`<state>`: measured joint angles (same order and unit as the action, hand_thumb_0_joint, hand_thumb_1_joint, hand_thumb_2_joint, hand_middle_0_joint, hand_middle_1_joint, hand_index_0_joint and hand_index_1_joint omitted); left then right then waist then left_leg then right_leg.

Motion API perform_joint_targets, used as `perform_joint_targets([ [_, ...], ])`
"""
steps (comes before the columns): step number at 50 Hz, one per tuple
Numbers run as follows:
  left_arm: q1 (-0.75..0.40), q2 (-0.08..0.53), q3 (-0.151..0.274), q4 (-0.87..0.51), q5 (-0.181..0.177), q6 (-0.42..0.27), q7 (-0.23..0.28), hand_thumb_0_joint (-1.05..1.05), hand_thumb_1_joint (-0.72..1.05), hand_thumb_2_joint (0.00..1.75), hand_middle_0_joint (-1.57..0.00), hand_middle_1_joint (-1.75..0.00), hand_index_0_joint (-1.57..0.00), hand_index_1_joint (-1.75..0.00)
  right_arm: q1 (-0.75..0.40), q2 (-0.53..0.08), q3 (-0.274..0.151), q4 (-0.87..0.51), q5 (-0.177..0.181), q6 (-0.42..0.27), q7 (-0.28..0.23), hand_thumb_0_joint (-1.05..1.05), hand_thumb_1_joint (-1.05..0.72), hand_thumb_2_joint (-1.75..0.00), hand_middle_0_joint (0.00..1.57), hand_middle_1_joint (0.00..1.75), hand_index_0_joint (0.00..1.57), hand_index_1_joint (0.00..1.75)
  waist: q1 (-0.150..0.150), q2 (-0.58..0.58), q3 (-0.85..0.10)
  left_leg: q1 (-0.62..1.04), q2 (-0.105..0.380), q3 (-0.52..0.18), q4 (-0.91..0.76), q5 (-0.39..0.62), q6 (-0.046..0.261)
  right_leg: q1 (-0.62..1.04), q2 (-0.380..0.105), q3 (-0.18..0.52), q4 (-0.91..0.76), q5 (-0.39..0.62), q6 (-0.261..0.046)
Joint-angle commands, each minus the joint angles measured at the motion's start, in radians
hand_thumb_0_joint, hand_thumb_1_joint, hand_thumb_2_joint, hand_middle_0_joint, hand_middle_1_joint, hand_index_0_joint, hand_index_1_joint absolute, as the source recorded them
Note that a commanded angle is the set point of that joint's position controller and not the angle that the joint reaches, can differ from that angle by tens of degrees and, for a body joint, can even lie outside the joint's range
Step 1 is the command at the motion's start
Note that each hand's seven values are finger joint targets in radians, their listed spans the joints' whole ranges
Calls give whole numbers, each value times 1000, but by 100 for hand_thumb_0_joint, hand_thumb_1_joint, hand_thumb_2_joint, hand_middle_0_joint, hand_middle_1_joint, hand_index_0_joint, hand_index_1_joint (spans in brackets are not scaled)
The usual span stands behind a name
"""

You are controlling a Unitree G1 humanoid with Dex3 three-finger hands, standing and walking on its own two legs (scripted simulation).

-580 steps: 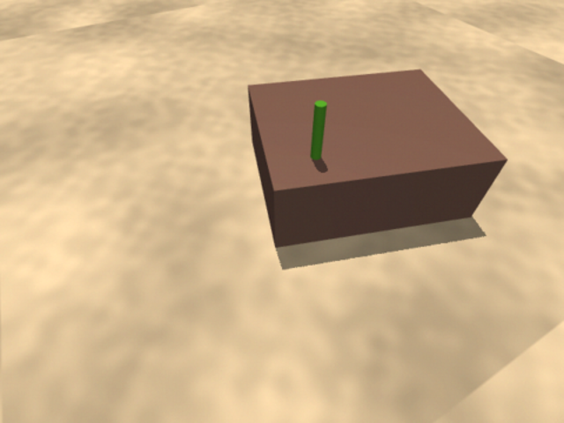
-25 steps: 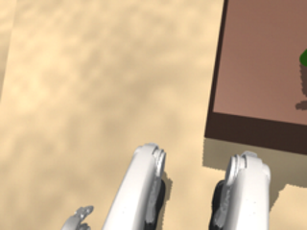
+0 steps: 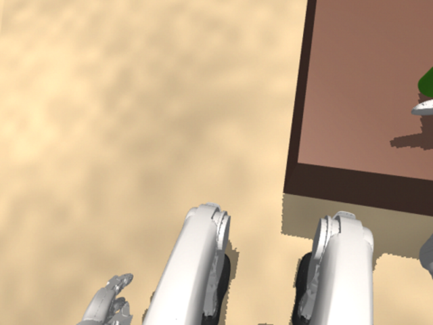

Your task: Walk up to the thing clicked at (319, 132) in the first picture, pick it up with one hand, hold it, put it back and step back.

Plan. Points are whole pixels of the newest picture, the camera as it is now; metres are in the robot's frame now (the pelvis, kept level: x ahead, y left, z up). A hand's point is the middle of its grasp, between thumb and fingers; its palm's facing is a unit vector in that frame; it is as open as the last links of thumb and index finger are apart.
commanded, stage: close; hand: right
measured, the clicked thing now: out of the picture +0.53 -0.31 +0.06
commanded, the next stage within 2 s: settle in 0.88 s
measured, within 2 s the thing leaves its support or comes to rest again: leaves its support in 1.22 s
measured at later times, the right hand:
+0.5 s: hand out of the picture +0.53 -0.30 +0.01, palm faces +0.26 +0.97 -0.01, open 16.0 cm
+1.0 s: hand out of the picture +0.53 -0.31 +0.01, palm faces +0.28 +0.96 -0.01, open 6.8 cm
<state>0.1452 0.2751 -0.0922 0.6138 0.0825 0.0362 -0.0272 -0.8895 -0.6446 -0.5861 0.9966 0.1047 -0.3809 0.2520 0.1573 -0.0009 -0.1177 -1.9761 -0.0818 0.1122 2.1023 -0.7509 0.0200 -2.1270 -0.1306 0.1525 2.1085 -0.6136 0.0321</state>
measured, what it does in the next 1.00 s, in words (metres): stands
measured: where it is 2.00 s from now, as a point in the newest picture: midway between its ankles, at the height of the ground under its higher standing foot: (257, 305)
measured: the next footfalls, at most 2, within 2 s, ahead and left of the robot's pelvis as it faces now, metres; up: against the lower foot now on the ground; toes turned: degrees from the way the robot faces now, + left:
none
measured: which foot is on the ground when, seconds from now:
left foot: down 0.00-1.00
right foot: down 0.00-1.00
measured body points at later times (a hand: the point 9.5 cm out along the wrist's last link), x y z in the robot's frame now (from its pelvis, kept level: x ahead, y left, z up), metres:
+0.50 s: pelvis +0.00 -0.01 -0.01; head +0.23 -0.07 +0.38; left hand +0.08 +0.26 -0.12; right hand +0.51 -0.35 +0.01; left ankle +0.07 +0.11 -0.38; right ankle +0.09 -0.15 -0.38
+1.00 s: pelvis +0.00 -0.01 +0.00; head +0.23 -0.07 +0.38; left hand +0.08 +0.26 -0.11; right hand +0.51 -0.37 +0.01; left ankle +0.07 +0.11 -0.38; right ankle +0.09 -0.15 -0.38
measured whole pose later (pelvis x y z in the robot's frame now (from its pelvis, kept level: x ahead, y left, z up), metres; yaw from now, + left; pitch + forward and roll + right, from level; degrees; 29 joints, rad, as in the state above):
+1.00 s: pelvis +0.00 -0.01 +0.00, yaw +1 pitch +35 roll +8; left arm 0.18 0.28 -0.11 0.61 0.08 0.06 -0.03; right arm -0.96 -0.69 -0.56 1.03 0.07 -0.37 0.21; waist 0.18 0.00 -0.10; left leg -1.98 -0.08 0.12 2.10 -0.75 0.01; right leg -2.14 -0.12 0.16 2.12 -0.61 0.02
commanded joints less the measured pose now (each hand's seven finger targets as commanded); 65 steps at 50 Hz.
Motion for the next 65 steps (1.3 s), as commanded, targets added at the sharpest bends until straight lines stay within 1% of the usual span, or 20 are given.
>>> perform_joint_targets([
  [1,189,212,81,-38,-3,2,13,0,91,89,-20,-31,-21,-30,-310,-291,-14,-211,4,-70,-9,0,49,-7,5,6,4,6,-6,-208,-663,314,-14,-10,-297,297,5,516,22,-56,-181,169,-71],
  [4,177,213,85,-41,-2,1,12,0,89,91,-20,-30,-20,-31,-328,-261,11,-197,3,-74,-10,0,50,0,18,4,17,4,-2,-220,-639,252,-15,-3,-293,244,13,538,22,-54,-195,125,-69],
  [9,176,213,78,-36,-1,-5,16,0,91,90,-20,-31,-21,-30,-379,-291,6,-201,7,-92,-16,0,57,0,23,6,22,6,5,-225,-625,237,-13,3,-284,210,13,518,24,-50,-193,84,-67],
  [16,204,217,73,-36,5,0,14,0,90,90,-20,-31,-20,-30,-411,-290,22,-183,-10,-83,-27,0,54,-2,30,14,29,14,11,-254,-705,272,-14,7,-266,277,12,581,23,-50,-178,161,-64],
  [23,205,233,74,-34,0,7,14,0,90,90,-20,-31,-20,-30,-423,-309,13,-197,-16,-73,-46,0,45,-19,55,36,54,36,5,-297,-670,196,-13,25,-251,223,21,611,26,-38,-201,124,-57],
  [27,230,224,67,-38,0,14,14,0,90,90,-19,-30,-20,-30,-409,-333,-7,-188,-8,-65,-51,0,37,-28,70,49,69,49,11,-246,-715,289,-13,10,-264,322,9,588,24,-49,-160,213,-67],
  [30,225,222,64,-41,-2,18,15,0,90,91,-19,-30,-19,-30,-421,-345,-13,-215,-9,-64,-50,0,29,-39,88,63,87,63,13,-246,-719,309,-15,6,-274,320,6,557,24,-49,-164,198,-69],
  [33,223,216,62,-38,-2,20,13,0,90,90,-19,-30,-20,-29,-372,-299,9,-124,-17,-57,-49,0,17,-48,98,73,97,73,25,-220,-668,296,-16,3,-277,313,6,526,24,-51,-158,190,-71],
  [37,226,220,56,-41,0,26,13,0,90,90,-19,-30,-20,-29,-441,-366,-12,-216,-18,-70,-48,0,3,-63,109,87,109,88,11,-269,-694,303,-15,-3,-271,303,8,527,24,-51,-158,182,-69],
  [41,223,221,57,-41,-2,27,12,0,90,89,-19,-30,-19,-29,-386,-334,-7,-147,-17,-58,-46,0,-17,-77,120,100,119,100,17,-257,-664,271,-19,11,-273,279,11,557,20,-46,-173,167,-66],
  [42,220,216,56,-43,0,26,13,0,90,89,-19,-30,-19,-29,-431,-328,11,-187,-16,-62,-46,0,-21,-80,123,102,122,103,22,-280,-666,261,-19,6,-276,271,13,551,20,-48,-171,157,-67],
  [45,223,227,66,-37,-1,26,14,0,90,89,-19,-30,-19,-29,-450,-351,8,-235,-23,-59,-50,0,-32,-87,129,109,127,109,3,-331,-700,242,-18,13,-269,258,18,629,20,-44,-195,160,-59],
  [47,224,231,63,-30,-1,25,13,0,90,89,-19,-30,-20,-29,-433,-330,10,-171,-21,-48,-55,0,-40,-92,133,113,132,113,26,-309,-638,213,-19,25,-265,243,17,601,22,-37,-196,139,-58],
  [51,220,228,63,-38,-7,24,17,0,88,91,-21,-30,-21,-31,-439,-342,7,-208,-13,-49,-54,0,-50,-119,134,137,136,137,18,-286,-671,239,-17,23,-274,237,16,593,23,-40,-200,127,-62],
  [53,219,231,69,-44,-11,25,19,0,88,90,-21,-30,-20,-30,-450,-382,-7,-252,-17,-50,-55,0,-55,-132,136,142,138,142,5,-294,-713,275,-16,15,-289,239,16,613,24,-46,-211,130,-61],
  [56,227,224,75,-43,-13,25,22,0,90,89,-20,-30,-20,-30,-479,-386,-15,-316,-12,-42,-59,0,-63,-142,140,150,143,150,-3,-329,-814,321,-14,10,-294,309,14,712,20,-46,-212,224,-59],
  [59,235,225,82,-39,-19,24,27,0,89,90,-20,-30,-20,-30,-492,-414,-33,-351,-5,-35,-70,0,-62,-146,145,156,148,156,-6,-346,-825,344,-14,4,-314,324,15,742,20,-48,-230,248,-58],
  [61,227,207,77,-30,-23,23,29,0,90,89,-20,-30,-20,-30,-506,-378,-6,-354,-4,-32,-75,0,-62,-145,145,155,148,155,4,-330,-787,339,-15,0,-336,303,15,729,23,-51,-252,214,-61],
  [64,223,207,89,-30,-29,19,33,0,90,89,-20,-29,-20,-29,-504,-383,-3,-388,-9,-25,-86,0,-60,-145,145,155,148,155,-9,-359,-778,328,-11,-8,-364,288,20,781,24,-57,-289,212,-59],
  [65,227,206,90,-27,-29,19,33,0,90,89,-20,-30,-20,-29,-490,-366,15,-357,-18,-20,-87,0,-63,-147,146,156,149,157,4,-362,-754,328,-8,-4,-370,287,20,790,27,-55,-304,209,-57],
])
